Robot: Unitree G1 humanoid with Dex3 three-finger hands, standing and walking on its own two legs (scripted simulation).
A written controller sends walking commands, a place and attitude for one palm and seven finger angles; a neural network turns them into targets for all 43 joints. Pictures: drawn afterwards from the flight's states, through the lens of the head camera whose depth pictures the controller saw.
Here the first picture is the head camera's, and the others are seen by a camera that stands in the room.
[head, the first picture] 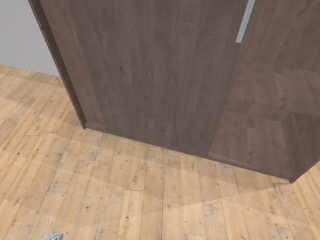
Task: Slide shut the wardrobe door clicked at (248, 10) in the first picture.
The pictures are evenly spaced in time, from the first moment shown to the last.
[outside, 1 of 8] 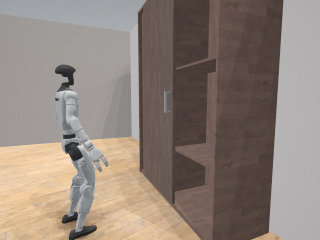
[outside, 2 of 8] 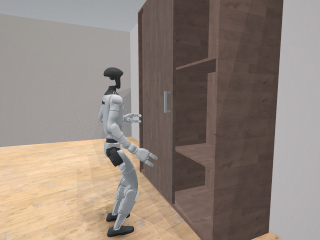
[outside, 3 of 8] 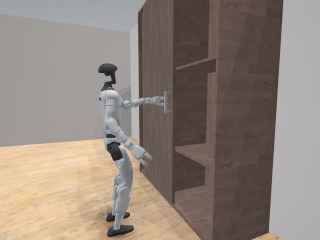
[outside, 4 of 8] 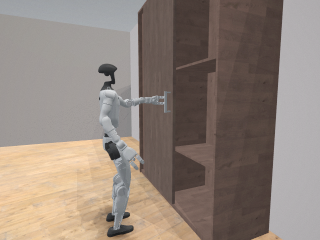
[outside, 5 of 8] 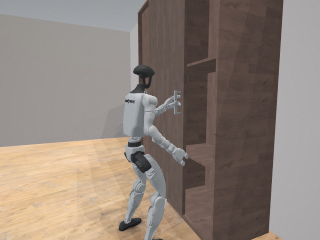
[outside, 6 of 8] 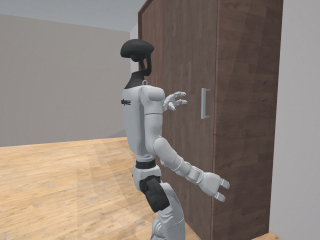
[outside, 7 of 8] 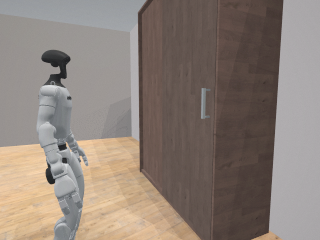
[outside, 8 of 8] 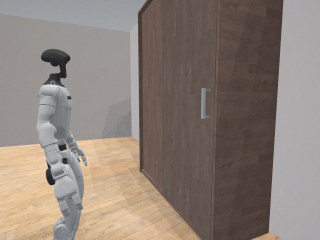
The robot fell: no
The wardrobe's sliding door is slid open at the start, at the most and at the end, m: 0.57 0.57 0.00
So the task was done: yes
